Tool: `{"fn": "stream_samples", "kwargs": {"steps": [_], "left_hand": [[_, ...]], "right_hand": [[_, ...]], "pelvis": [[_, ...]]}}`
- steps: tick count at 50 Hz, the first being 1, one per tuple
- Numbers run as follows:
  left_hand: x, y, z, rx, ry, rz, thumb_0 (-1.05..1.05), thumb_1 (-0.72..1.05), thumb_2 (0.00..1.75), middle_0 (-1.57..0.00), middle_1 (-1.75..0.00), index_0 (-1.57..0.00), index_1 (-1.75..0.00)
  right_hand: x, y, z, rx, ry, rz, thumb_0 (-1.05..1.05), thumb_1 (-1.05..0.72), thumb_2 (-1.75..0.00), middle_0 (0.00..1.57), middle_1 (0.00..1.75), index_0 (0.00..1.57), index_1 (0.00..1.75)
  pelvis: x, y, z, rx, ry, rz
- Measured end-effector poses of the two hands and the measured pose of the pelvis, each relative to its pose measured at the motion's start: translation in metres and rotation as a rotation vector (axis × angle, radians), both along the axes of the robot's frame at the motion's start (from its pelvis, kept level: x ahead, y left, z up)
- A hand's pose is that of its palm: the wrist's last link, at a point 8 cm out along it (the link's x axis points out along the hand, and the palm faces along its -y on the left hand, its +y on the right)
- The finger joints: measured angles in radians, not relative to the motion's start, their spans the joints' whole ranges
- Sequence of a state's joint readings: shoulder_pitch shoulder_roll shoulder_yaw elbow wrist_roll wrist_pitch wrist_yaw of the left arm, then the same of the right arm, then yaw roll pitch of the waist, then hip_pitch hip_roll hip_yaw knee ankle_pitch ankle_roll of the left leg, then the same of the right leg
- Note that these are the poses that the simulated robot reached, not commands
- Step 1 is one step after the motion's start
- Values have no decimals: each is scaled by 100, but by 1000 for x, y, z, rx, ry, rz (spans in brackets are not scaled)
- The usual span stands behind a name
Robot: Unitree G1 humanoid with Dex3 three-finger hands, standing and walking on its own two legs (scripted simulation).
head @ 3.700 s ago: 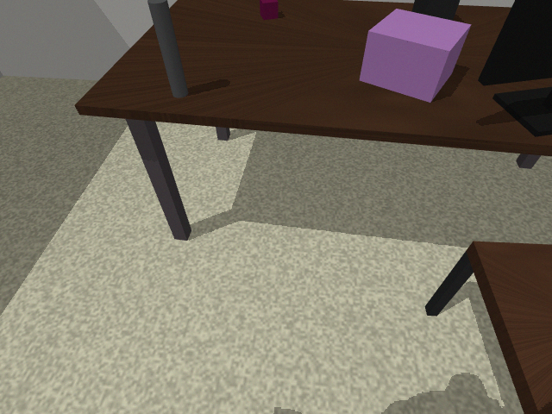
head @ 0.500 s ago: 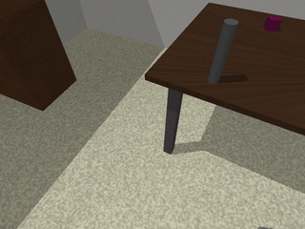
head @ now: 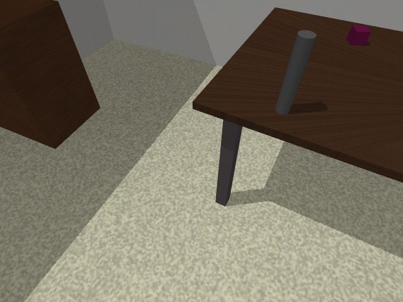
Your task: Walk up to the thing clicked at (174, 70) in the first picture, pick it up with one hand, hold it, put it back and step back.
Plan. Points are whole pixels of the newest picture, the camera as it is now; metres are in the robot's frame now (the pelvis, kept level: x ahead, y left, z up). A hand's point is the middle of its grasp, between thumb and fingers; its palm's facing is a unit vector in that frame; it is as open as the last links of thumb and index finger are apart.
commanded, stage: walk up
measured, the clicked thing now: (292, 77) +0.68 -0.25 +0.07
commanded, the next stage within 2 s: stand in 0.14 s
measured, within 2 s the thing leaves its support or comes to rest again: neither
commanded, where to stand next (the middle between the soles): +0.04 -0.02 m, yaw +0 degrees
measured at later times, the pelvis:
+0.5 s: pelvis +0.01 +0.01 +0.00, yaw +1 degrees
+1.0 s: pelvis +0.03 +0.01 +0.00, yaw +1 degrees
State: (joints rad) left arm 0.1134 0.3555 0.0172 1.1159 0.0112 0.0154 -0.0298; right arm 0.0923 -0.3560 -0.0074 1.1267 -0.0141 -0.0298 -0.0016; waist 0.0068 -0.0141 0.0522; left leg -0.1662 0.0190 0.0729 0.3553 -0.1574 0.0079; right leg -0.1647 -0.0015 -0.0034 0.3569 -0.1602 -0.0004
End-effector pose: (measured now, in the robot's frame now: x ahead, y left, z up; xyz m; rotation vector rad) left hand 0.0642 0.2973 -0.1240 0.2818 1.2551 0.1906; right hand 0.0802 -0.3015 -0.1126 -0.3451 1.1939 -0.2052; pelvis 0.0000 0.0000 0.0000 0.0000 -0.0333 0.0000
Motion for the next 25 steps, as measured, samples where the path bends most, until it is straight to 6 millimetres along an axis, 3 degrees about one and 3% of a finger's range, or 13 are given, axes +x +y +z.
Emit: {"fn": "stream_samples", "kwargs": {"steps": [8, 25], "left_hand": [[-1, -1, -1, 1, 14, 0, 0, 91, 90, -20, -30, -21, -30], [19, 2, 7, 17, -46, -18, 0, 91, 90, -20, -30, -21, -30]], "right_hand": [[0, 1, -1, 4, 10, -9, 1, -90, -90, 21, 30, 20, 30], [5, 16, -6, 44, 26, -4, 1, -90, -90, 21, 30, 20, 30]], "pelvis": [[3, 1, 0, -1, -1, 0], [14, 6, 3, -1, -10, 13]]}}
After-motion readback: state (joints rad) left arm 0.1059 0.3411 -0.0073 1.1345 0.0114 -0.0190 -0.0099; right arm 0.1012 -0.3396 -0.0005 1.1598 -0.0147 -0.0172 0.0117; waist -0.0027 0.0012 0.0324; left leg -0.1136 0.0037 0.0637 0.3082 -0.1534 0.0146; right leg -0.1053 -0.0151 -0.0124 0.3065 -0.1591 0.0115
